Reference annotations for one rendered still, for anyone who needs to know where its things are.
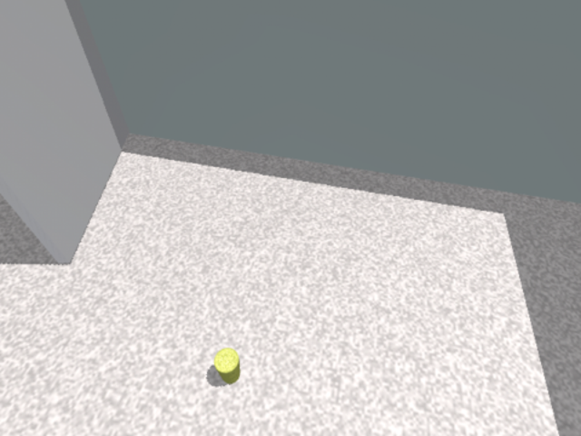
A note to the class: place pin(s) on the cup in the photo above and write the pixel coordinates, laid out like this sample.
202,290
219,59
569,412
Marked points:
227,364

